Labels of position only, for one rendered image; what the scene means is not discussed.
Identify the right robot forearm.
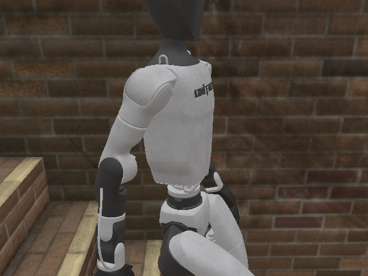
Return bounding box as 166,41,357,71
95,158,128,272

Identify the humanoid robot head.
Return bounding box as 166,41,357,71
143,0,205,66

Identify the robot right hand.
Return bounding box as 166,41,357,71
93,264,135,276

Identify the left robot forearm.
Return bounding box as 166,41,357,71
201,159,223,193

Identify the left robot upper arm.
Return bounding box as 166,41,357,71
200,60,212,76

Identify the robot left hand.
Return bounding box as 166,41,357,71
208,185,240,226

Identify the humanoid robot torso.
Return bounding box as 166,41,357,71
143,50,214,238

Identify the right robot upper arm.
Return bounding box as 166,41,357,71
98,65,177,184

